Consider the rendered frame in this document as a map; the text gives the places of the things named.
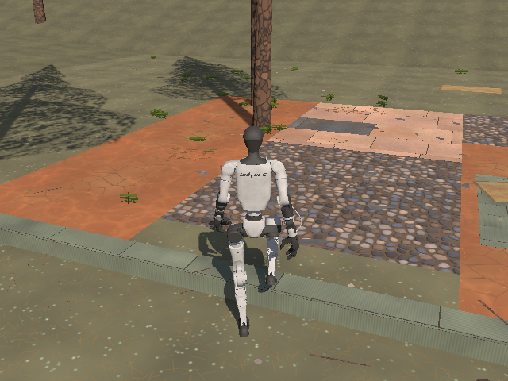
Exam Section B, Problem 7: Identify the left robot forearm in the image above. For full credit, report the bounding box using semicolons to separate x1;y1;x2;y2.
214;191;227;221

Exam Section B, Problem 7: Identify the robot right hand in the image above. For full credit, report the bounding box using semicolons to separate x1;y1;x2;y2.
280;235;299;260

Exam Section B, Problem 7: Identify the robot right upper arm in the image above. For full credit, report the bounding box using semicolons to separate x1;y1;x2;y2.
270;160;289;206

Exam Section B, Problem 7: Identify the robot left upper arm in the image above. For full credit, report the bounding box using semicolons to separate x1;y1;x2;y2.
218;160;237;204

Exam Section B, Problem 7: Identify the right robot forearm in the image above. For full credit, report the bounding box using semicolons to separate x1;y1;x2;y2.
281;194;298;237

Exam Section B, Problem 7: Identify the robot left hand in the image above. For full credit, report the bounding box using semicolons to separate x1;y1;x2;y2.
214;217;232;233

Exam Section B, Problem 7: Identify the right robot thigh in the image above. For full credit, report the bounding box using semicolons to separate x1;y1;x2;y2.
264;216;281;239

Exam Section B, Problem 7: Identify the humanoid robot torso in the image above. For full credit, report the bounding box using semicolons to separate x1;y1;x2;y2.
235;157;272;238

